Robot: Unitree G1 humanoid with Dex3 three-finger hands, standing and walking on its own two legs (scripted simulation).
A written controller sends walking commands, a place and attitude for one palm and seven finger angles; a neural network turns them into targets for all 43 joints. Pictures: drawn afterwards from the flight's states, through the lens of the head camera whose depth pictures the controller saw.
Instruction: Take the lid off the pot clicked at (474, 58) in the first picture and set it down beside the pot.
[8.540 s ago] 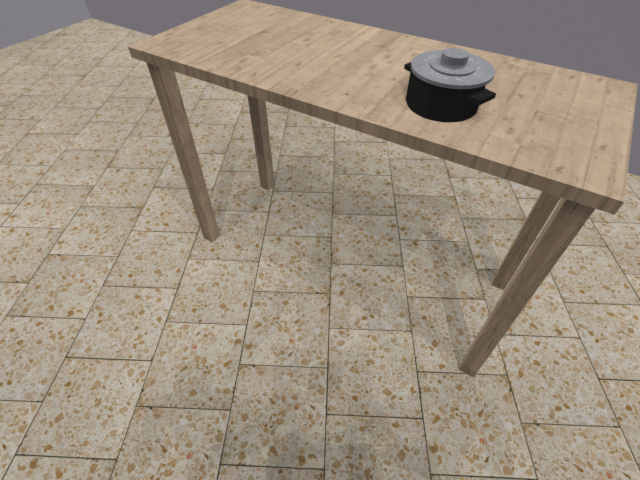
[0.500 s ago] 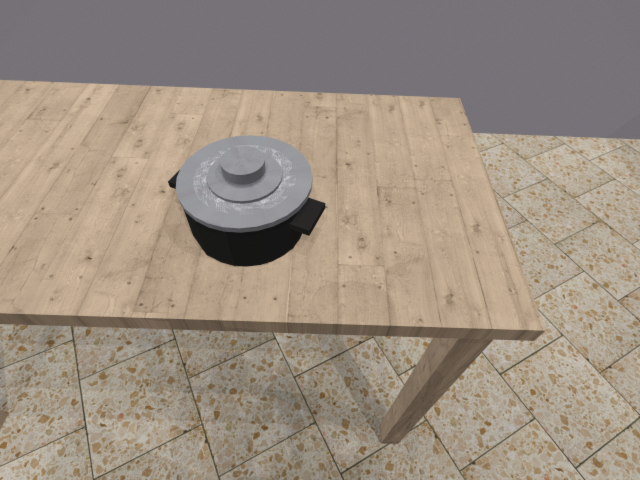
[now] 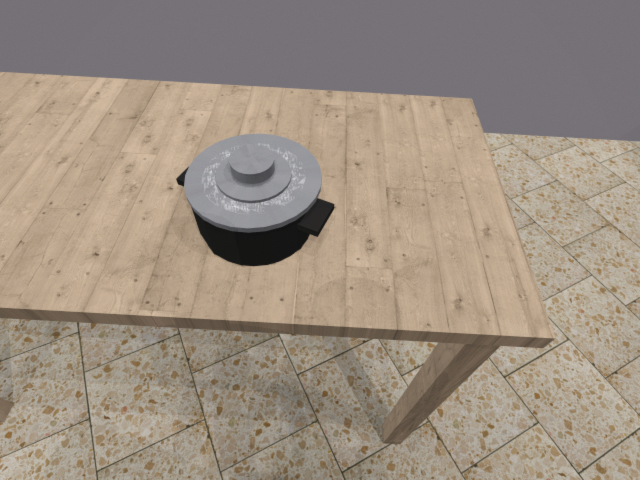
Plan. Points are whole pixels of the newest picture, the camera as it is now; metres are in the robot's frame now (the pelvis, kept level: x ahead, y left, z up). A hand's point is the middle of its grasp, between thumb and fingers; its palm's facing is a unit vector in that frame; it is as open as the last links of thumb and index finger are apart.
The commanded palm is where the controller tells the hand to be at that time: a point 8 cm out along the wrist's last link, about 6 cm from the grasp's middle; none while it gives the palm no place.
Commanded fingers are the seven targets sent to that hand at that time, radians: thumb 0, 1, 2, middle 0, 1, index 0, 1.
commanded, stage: lift the closed hand beside the body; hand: left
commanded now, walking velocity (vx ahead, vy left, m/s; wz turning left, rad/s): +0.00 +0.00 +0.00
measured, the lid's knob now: (252, 163) +0.44 +0.13 +0.15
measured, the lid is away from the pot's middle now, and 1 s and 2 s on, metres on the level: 0.00 0.00 0.00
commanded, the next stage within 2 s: raise the hand higher, near the body in 0.56 s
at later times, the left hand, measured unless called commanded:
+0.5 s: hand out of the picture +0.09 +0.21 +0.03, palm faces +0.28 -0.91 -0.32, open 3.2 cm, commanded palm +0.04 +0.25 +0.08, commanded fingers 0.00 0.90 0.90 -1.30 -1.50 -1.30 -1.50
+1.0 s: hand out of the picture +0.10 +0.23 +0.12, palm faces +0.36 -0.85 -0.38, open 3.1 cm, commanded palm +0.04 +0.27 +0.15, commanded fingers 0.00 0.90 0.90 -1.30 -1.50 -1.30 -1.50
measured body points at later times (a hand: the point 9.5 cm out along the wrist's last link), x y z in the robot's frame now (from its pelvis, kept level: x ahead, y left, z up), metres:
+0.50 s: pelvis -0.05 -0.01 +0.00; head -0.06 -0.02 +0.45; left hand +0.07 +0.25 +0.05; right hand +0.17 -0.22 -0.06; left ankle -0.02 +0.10 -0.74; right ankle -0.04 -0.14 -0.74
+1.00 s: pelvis -0.05 +0.00 +0.00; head -0.08 -0.01 +0.45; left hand +0.07 +0.27 +0.15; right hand +0.18 -0.21 -0.05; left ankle -0.02 +0.10 -0.74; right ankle -0.04 -0.14 -0.74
